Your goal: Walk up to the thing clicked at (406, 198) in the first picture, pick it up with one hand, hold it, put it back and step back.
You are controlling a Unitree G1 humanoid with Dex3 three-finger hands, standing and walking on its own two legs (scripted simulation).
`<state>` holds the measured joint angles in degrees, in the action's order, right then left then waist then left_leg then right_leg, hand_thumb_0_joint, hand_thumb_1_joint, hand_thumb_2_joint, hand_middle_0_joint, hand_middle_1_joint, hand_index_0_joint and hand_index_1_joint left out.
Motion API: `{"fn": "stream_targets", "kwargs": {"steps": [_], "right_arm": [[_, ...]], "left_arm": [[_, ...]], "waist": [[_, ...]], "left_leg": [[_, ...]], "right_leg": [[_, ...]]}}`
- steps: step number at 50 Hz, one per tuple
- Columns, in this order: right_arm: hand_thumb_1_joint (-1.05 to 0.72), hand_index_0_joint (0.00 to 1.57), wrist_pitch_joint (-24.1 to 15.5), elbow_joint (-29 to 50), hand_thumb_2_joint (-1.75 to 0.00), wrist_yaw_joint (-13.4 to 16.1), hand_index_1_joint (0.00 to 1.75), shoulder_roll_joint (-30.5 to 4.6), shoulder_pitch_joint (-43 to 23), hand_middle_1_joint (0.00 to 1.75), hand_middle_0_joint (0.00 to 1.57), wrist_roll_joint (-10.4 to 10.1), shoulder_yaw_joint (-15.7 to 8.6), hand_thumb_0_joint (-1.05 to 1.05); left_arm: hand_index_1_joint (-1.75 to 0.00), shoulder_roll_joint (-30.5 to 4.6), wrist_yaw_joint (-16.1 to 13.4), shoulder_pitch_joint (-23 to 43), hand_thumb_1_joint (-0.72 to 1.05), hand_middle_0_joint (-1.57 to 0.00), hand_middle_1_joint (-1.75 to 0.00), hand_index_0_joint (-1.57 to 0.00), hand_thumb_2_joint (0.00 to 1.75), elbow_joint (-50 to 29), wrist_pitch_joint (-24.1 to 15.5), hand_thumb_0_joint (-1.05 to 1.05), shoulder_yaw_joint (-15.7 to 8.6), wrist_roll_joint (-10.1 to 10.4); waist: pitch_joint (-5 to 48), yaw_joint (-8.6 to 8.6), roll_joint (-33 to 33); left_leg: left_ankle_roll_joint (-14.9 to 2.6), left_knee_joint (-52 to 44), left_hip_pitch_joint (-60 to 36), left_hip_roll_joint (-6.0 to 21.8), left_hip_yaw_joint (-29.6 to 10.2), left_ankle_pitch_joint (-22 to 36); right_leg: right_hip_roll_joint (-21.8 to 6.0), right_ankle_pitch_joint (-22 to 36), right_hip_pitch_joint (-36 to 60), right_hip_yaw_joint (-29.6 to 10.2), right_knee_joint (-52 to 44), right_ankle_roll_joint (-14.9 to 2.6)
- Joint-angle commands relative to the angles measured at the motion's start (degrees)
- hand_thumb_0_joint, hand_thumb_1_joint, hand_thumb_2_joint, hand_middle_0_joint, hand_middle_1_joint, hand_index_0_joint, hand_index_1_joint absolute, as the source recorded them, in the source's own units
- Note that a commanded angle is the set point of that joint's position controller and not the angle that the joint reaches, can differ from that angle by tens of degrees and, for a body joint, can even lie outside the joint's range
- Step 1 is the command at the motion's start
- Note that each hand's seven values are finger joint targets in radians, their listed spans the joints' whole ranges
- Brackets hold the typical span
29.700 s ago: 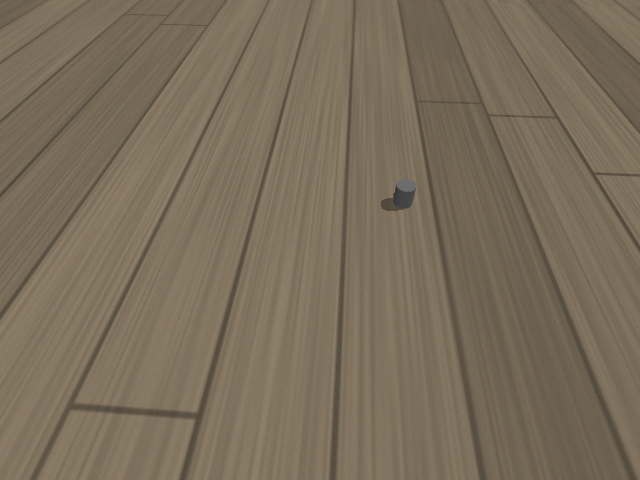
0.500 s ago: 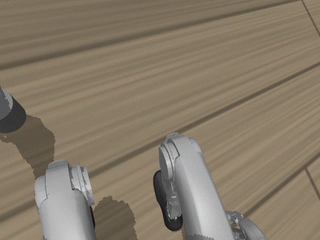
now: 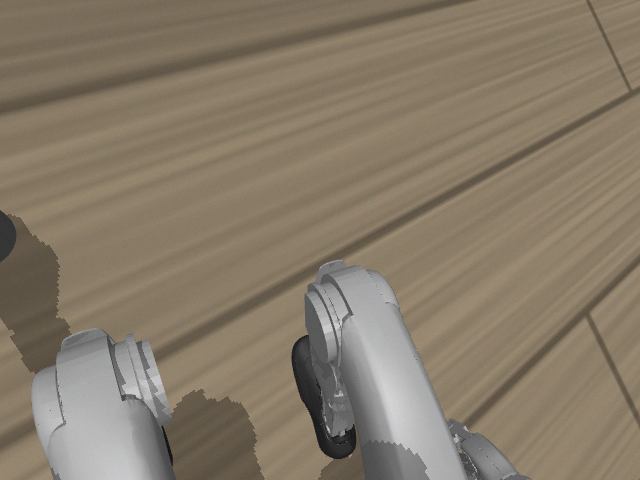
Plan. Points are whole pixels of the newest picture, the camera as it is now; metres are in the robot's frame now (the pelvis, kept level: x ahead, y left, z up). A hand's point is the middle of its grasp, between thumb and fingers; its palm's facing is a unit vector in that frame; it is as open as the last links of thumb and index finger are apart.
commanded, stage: rest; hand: left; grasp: from above
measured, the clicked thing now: out of the picture +0.46 +0.33 -0.25
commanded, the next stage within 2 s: open in 0.32 s
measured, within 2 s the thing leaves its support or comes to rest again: neither
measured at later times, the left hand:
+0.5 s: hand out of the picture +0.44 +0.34 -0.21, palm faces -0.46 -0.13 -0.88, open 11.5 cm
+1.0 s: hand out of the picture +0.45 +0.34 -0.23, palm faces -0.45 -0.13 -0.88, open 13.2 cm
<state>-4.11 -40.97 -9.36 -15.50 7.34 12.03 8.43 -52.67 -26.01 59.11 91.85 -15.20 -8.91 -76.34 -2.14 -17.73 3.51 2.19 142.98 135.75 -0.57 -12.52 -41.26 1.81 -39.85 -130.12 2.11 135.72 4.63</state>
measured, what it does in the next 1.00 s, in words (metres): stands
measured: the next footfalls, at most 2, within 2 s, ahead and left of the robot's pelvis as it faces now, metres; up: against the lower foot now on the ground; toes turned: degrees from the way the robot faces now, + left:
none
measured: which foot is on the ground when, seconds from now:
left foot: down 0.00-1.00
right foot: down 0.00-1.00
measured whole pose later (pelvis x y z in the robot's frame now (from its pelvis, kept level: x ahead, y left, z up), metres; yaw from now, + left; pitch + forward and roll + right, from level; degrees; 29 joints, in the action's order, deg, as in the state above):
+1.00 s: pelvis +0.00 +0.01 -0.01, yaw -2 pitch +31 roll -14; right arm -7.6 -39.6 -11.6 -17.4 6.2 14.8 12.1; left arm -56.4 -29.8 59.5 95.5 -14.6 -8.5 -76.5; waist -4.4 -19.5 5.1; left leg 1.8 145.6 135.8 -0.6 -14.7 -41.4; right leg 2.5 -39.2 -129.1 3.9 136.3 4.0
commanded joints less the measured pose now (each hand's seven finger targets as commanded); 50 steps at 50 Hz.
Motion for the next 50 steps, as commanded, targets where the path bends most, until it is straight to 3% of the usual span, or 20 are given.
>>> {"fn": "stream_targets", "kwargs": {"steps": [1,2,4,7,8,9,10,14,21,22,24,25,30,33,34,40,45,46,49,50], "right_arm": [[-0.90,0.20,0.3,-0.3,-0.90,0.8,0.30,-17.0,11.7,0.30,0.20,0.0,-4.7,0.00],[-0.91,0.20,0.2,-0.1,-0.90,0.7,0.30,-17.3,11.7,0.30,0.20,0.2,-4.5,0.00],[-0.90,0.20,0.2,-0.2,-0.90,0.8,0.30,-17.5,11.4,0.30,0.20,0.4,-4.4,0.00],[-0.90,0.20,0.1,-0.2,-0.90,0.5,0.30,-17.7,10.9,0.30,0.20,0.7,-4.3,0.00],[-0.90,0.20,0.0,-0.1,-0.90,0.3,0.30,-17.7,11.2,0.30,0.20,0.9,-4.1,0.00],[-0.90,0.20,-0.2,-0.5,-0.90,0.2,0.30,-17.4,11.1,0.30,0.20,0.8,-4.0,0.00],[-0.90,0.20,-0.4,-0.3,-0.90,0.1,0.30,-17.9,11.0,0.30,0.20,1.1,-4.1,0.00],[-0.91,0.20,-1.2,-0.2,-0.90,0.0,0.30,-18.3,10.5,0.30,0.20,1.0,-3.6,0.00],[-0.91,0.20,-2.2,0.7,-0.90,-0.4,0.30,-19.1,9.7,0.30,0.20,1.5,-2.6,0.00],[-0.90,0.20,-2.2,1.0,-0.90,-0.3,0.30,-19.7,9.8,0.30,0.20,1.5,-2.8,0.00],[-0.90,0.20,-2.3,0.9,-0.90,-0.3,0.30,-19.0,9.3,0.30,0.20,1.7,-2.3,0.00],[-0.90,0.20,-2.4,0.8,-0.90,-0.2,0.30,-19.0,9.3,0.30,0.20,1.8,-2.2,0.00],[-0.90,0.20,-2.7,0.7,-0.90,-0.5,0.30,-19.4,9.8,0.30,0.20,1.9,-2.0,0.00],[-0.90,0.20,-2.9,0.9,-0.90,-0.5,0.30,-19.6,9.7,0.30,0.20,2.1,-1.8,0.00],[-0.90,0.20,-2.9,0.7,-0.90,-0.5,0.30,-19.3,9.2,0.30,0.20,1.9,-1.8,0.00],[-0.90,0.20,-3.1,1.0,-0.90,-1.0,0.30,-19.4,9.3,0.30,0.20,2.6,-1.6,0.00],[-0.90,0.20,-3.3,1.1,-0.90,-1.4,0.30,-20.0,9.4,0.30,0.20,2.4,-1.8,0.00],[-0.90,0.20,-3.2,1.0,-0.90,-1.4,0.30,-19.7,9.2,0.30,0.20,2.4,-1.8,0.00],[-0.90,0.20,-3.3,1.9,-0.90,-1.5,0.30,-20.6,9.1,0.30,0.20,2.5,-2.1,0.00],[-0.90,0.20,-3.2,1.7,-0.90,-1.5,0.30,-20.0,9.1,0.30,0.20,2.3,-2.1,0.00]], "left_arm": [[-1.04,-15.6,-3.3,14.5,0.53,-0.85,-1.07,-0.88,1.08,-6.8,-0.7,0.00,-1.9,0.9],[-1.06,-15.2,-3.5,15.1,0.54,-0.85,-1.09,-0.88,1.09,-6.6,-0.8,0.00,-1.3,0.5],[-1.05,-16.2,-4.2,14.8,0.53,-0.85,-1.08,-0.88,1.10,-7.5,-0.9,0.00,-2.1,-0.2],[-1.06,-15.4,-5.1,15.3,0.54,-0.84,-1.09,-0.87,1.09,-6.5,-0.7,0.00,-1.4,-0.4],[-1.06,-14.5,-5.3,15.3,0.55,-0.85,-1.09,-0.88,1.10,-5.0,-0.6,0.00,-1.1,-0.6],[-1.05,-12.7,-5.1,14.9,0.53,-0.85,-1.08,-0.87,1.09,-3.4,-0.4,0.00,0.4,-0.3],[-1.06,-12.8,-5.2,15.2,0.53,-0.84,-1.09,-0.87,1.10,-3.3,-0.4,0.00,0.1,0.0],[-1.05,-14.6,-5.5,15.0,0.51,-0.81,-1.09,-0.85,1.05,-1.5,-0.1,0.00,0.6,-0.1],[-1.04,-13.5,-5.3,15.8,0.49,-0.80,-1.08,-0.84,1.02,1.6,-0.1,0.00,2.0,0.3],[-1.04,-15.8,-5.7,16.0,0.41,-0.72,-1.07,-0.76,1.01,-0.5,-0.3,0.00,0.3,0.5],[-1.03,-15.8,-6.1,15.8,0.25,-0.56,-1.07,-0.60,0.97,0.5,-0.3,0.00,0.7,0.9],[-1.02,-14.5,-6.0,15.5,0.17,-0.48,-1.06,-0.52,0.96,0.9,-0.3,0.00,1.6,0.4],[-1.05,-15.4,-6.1,17.1,-0.21,-0.28,-1.07,-0.31,0.98,0.4,-0.4,0.00,1.8,-0.2],[-1.07,-16.0,-6.1,17.0,-0.29,-0.23,-1.09,-0.25,1.02,-0.6,-0.5,0.00,1.4,-0.2],[-1.07,-16.2,-6.3,17.1,-0.32,-0.21,-1.09,-0.23,1.02,-1.5,-0.6,0.00,1.2,0.2],[-1.12,-17.2,-6.3,16.0,-0.46,-0.09,-1.14,-0.11,1.04,-2.0,-0.1,0.00,0.6,-0.2],[-1.12,-16.9,-6.2,16.4,-0.48,-0.08,-1.14,-0.10,1.05,-3.0,0.5,0.00,0.2,0.7],[-1.12,-18.2,-6.3,15.5,-0.47,-0.08,-1.14,-0.10,1.06,-4.8,0.4,0.00,-0.6,0.7],[-1.13,-16.9,-5.9,15.6,-0.47,-0.08,-1.14,-0.10,1.06,-4.4,0.5,0.00,-0.4,0.7],[-1.12,-17.0,-5.8,15.2,-0.46,-0.08,-1.14,-0.10,1.05,-5.2,0.5,0.00,-0.6,0.8]], "waist": [[39.4,0.62,-24.0],[37.7,-0.60,-24.7],[39.4,0.13,-26.2],[38.6,-0.32,-26.8],[37.5,-1.65,-25.4],[36.0,-1.91,-24.1],[35.3,-2.43,-23.1],[33.6,-1.78,-23.3],[32.1,-3.56,-20.9],[33.7,-2.89,-21.6],[33.9,-1.96,-23.3],[33.1,-2.57,-22.9],[32.0,-3.55,-22.6],[33.3,-3.46,-24.8],[34.1,-2.43,-25.4],[34.9,-2.63,-27.1],[33.6,-2.92,-26.2],[35.4,-1.49,-27.8],[34.7,-2.84,-27.0],[36.6,-2.13,-27.9]], "left_leg": [[-2.94,-14.0,-30.9,0.6,8.3,15.1],[-2.81,-13.9,-30.7,0.6,8.2,14.4],[-2.51,-14.2,-32.7,0.6,7.9,15.3],[-2.52,-13.9,-32.5,0.8,7.7,15.2],[-2.65,-13.7,-31.7,0.8,7.5,15.1],[-2.82,-13.4,-30.9,0.8,7.5,14.1],[-2.89,-13.3,-30.2,0.8,7.3,13.8],[-3.10,-13.3,-28.6,0.8,7.3,11.5],[-3.30,-12.8,-27.5,0.9,6.4,9.6],[-2.98,-13.6,-28.7,0.9,6.1,10.8],[-2.83,-14.0,-28.6,0.9,6.3,10.4],[-2.86,-13.9,-28.6,0.9,6.4,9.6],[-2.83,-13.1,-27.9,1.0,6.2,10.1],[-2.56,-13.2,-30.2,1.1,5.9,11.9],[-2.35,-13.8,-30.5,1.2,5.8,11.8],[-2.28,-13.2,-30.5,1.2,6.2,12.3],[-2.20,-13.2,-30.0,1.1,5.8,12.7],[-2.13,-13.8,-30.9,1.1,6.0,13.4],[-1.87,-13.3,-31.1,1.1,5.7,14.3],[-1.87,-13.6,-32.3,1.2,5.6,15.1]], "right_leg": [[1.4,16.6,19.8,9.1,-11.1,-5.80],[1.4,15.9,18.8,9.4,-11.0,-5.97],[1.4,16.6,18.5,9.7,-10.4,-6.03],[1.5,16.8,17.8,9.9,-10.0,-5.99],[1.5,16.8,18.0,10.2,-10.1,-5.85],[1.6,16.3,17.3,10.0,-10.3,-5.78],[1.6,16.1,17.0,10.3,-10.4,-5.62],[1.7,14.3,17.1,10.1,-10.9,-5.61],[2.1,12.8,16.5,10.7,-10.7,-5.49],[1.9,13.6,17.6,11.0,-10.5,-5.44],[2.0,13.2,17.5,10.8,-10.6,-5.65],[2.2,12.7,17.2,10.9,-10.9,-5.59],[2.0,13.3,16.7,11.0,-10.2,-5.47],[2.2,14.8,17.7,11.0,-10.0,-5.53],[2.2,14.6,17.7,11.0,-10.0,-5.68],[2.3,15.3,18.5,11.1,-9.6,-5.71],[2.1,15.5,17.8,11.5,-9.5,-5.80],[2.2,15.8,19.1,11.3,-9.8,-5.80],[2.1,16.2,17.8,11.7,-9.2,-5.96],[2.1,17.0,19.0,11.5,-9.2,-5.88]]}}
